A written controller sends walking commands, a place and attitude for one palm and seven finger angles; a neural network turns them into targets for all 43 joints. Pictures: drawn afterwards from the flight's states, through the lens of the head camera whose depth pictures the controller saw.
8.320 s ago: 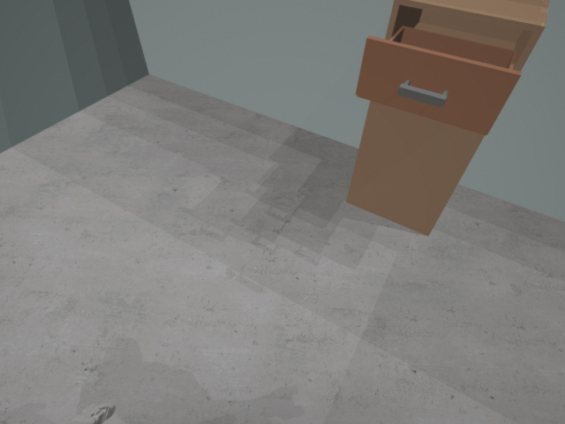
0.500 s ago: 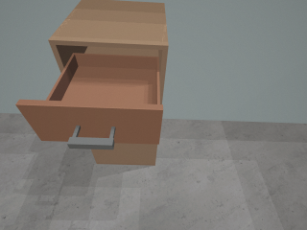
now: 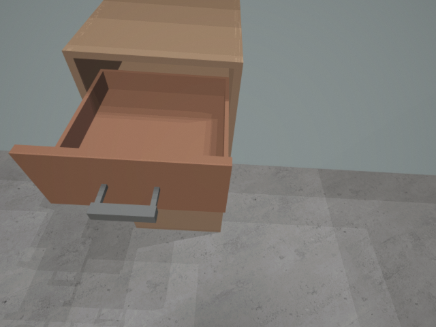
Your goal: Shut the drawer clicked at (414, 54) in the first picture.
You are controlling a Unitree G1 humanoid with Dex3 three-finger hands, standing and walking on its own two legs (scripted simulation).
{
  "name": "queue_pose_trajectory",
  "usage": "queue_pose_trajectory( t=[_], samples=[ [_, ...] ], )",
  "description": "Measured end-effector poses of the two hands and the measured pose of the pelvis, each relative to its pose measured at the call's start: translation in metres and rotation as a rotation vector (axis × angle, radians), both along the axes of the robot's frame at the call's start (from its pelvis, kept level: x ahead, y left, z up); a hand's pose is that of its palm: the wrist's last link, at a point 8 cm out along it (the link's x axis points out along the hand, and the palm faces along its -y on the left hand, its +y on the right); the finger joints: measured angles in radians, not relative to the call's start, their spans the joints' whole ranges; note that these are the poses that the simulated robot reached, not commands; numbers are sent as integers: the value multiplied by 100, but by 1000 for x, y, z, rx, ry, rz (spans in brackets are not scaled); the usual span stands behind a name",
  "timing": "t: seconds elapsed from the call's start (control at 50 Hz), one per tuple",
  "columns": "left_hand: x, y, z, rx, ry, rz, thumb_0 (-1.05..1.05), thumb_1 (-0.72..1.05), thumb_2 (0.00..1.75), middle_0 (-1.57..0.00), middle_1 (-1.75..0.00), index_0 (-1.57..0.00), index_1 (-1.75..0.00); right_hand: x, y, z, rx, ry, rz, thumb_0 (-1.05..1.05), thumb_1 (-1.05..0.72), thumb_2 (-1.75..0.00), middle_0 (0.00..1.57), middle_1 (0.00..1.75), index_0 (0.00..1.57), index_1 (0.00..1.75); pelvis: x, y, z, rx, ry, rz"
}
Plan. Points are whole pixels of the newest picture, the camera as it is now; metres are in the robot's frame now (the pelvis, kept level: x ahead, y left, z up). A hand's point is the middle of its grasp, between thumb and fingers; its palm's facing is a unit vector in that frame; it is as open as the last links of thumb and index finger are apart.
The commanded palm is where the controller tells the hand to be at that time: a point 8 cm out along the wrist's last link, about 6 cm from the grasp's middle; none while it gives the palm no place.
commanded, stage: come to a stop and stand still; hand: left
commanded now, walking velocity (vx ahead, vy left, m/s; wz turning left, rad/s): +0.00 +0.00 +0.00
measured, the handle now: (126, 201) +0.31 +0.19 +0.05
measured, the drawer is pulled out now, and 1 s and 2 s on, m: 0.29 0.29 0.29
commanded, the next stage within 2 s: look again from close up in 0.50 s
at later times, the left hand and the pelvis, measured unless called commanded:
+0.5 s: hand out of the picture -0.02 +0.13 -0.17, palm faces +0.04 -0.98 -0.17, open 7.3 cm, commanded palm none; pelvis -0.02 -0.03 +0.01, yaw +0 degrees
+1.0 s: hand out of the picture -0.01 +0.16 -0.16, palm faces +0.02 -0.97 -0.23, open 7.4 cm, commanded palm none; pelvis -0.01 -0.02 +0.01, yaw +0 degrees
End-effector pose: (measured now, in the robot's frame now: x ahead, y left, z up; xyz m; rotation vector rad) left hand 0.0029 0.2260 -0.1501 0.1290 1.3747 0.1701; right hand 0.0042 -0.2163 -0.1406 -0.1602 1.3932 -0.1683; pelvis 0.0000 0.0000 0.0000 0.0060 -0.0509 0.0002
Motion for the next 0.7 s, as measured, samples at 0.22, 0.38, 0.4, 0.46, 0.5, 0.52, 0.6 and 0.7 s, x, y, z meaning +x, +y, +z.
queue_pose_trajectory(
  t=[0.22,0.38,0.4,0.46,0.5,0.52,0.6,0.7],
  samples=[
    [4,-20,13,22,-31,-40,1,93,89,-20,-30,-20,-30,-18,-18,-1,47,8,-22,1,-92,-90,20,30,20,30,-11,-21,6,5,18,-1],
    [-11,-31,13,7,-26,-22,1,94,89,-20,-30,-20,-30,-35,-17,2,69,43,-10,0,-91,-90,20,30,20,30,-15,-30,9,1,18,5],
    [-14,-33,13,4,-21,-20,1,94,89,-20,-30,-20,-30,-37,-16,2,71,47,-10,0,-91,-90,20,30,20,30,-15,-30,9,0,18,5],
    [-23,-38,13,-9,-3,-12,1,94,89,-20,-30,-20,-30,-41,-14,3,76,54,-10,0,-91,-90,20,30,20,30,-16,-31,10,-1,18,6],
    [-29,-42,12,-19,9,-6,1,93,89,-20,-30,-20,-30,-43,-13,3,78,59,-10,0,-91,-90,20,30,20,30,-16,-31,10,-1,18,7],
    [-32,-44,12,-24,15,-3,1,93,89,-20,-30,-20,-30,-45,-12,3,79,61,-11,0,-91,-90,20,30,20,30,-17,-30,10,-1,18,7],
    [-43,-48,9,-31,30,-13,0,92,89,-20,-30,-20,-30,-44,-11,-1,80,44,-4,0,-91,-90,20,30,20,30,-20,-26,7,-12,21,9],
    [-44,-37,11,-15,28,-18,0,91,89,-20,-30,-20,-30,-34,-8,-9,82,-25,3,0,-91,-90,20,30,20,30,-21,-17,3,-7,17,14]
  ],
)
